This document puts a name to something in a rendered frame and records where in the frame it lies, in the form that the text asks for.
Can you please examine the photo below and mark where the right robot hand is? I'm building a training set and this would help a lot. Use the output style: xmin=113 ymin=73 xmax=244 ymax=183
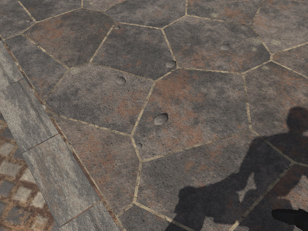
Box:
xmin=271 ymin=209 xmax=308 ymax=231

